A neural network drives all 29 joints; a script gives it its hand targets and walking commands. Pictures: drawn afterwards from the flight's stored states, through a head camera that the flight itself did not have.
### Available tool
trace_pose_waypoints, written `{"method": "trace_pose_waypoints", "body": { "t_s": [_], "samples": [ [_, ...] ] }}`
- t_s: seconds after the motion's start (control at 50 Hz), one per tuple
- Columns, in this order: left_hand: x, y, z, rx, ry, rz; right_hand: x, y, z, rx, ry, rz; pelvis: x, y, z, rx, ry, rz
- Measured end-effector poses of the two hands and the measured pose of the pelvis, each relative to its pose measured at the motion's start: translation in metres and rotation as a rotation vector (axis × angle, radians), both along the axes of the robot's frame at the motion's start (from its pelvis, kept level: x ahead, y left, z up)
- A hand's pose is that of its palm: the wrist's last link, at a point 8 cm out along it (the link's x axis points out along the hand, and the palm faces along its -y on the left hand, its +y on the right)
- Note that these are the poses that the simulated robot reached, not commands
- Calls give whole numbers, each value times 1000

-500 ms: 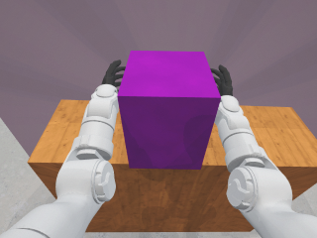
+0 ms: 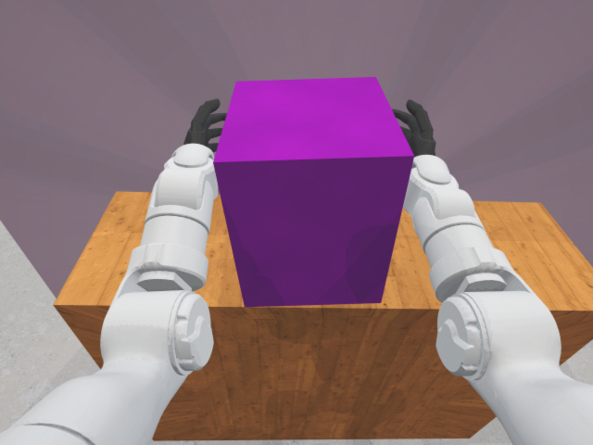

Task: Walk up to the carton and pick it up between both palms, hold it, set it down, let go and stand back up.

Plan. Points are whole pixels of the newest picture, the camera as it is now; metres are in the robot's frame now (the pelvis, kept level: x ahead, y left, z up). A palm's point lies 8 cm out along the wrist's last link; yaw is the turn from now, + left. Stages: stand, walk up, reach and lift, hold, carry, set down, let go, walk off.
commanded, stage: reach and lift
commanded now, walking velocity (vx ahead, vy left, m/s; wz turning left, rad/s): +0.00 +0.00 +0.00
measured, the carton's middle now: (309, 193) +0.41 -0.02 +0.15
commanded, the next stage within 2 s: hold in 1.58 s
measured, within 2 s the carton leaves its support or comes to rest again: neither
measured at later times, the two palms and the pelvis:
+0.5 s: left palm (185, 133) +0.40 +0.14 +0.25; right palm (424, 129) +0.39 -0.15 +0.26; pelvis +0.01 +0.00 +0.00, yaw +0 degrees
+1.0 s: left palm (179, 113) +0.40 +0.14 +0.28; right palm (429, 109) +0.39 -0.15 +0.29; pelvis +0.01 +0.00 +0.00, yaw +1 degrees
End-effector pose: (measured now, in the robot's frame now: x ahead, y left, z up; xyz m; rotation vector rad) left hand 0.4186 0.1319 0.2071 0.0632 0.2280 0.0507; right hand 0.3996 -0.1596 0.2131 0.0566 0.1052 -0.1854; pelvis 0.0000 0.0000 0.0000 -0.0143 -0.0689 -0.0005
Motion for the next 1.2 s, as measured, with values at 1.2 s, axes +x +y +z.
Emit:
{"method": "trace_pose_waypoints", "body": {
  "t_s": [1.2],
  "samples": [
    [-22, 12, 71, -44, -48, 41, -6, 11, 81, 13, -6, 47, 14, -4, -2, -11, -5, 12]
  ]
}}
